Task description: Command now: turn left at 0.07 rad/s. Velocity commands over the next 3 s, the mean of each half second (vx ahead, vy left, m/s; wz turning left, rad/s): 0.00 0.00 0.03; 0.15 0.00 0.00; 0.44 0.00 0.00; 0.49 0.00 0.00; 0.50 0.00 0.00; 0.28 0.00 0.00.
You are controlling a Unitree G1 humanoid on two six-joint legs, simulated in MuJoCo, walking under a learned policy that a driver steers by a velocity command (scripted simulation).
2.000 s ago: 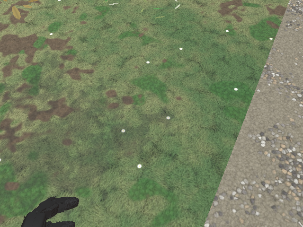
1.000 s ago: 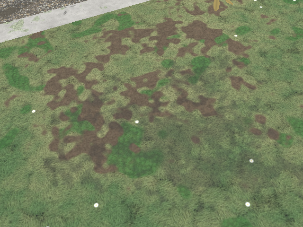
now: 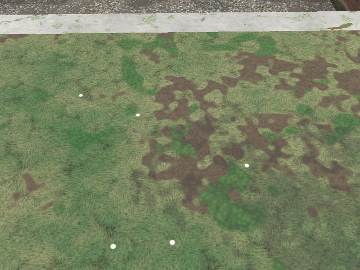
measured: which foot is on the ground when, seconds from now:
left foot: down 0.00-0.74, up 0.76-0.96, down 0.98-1.00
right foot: down 0.00-0.98, up 1.00-1.00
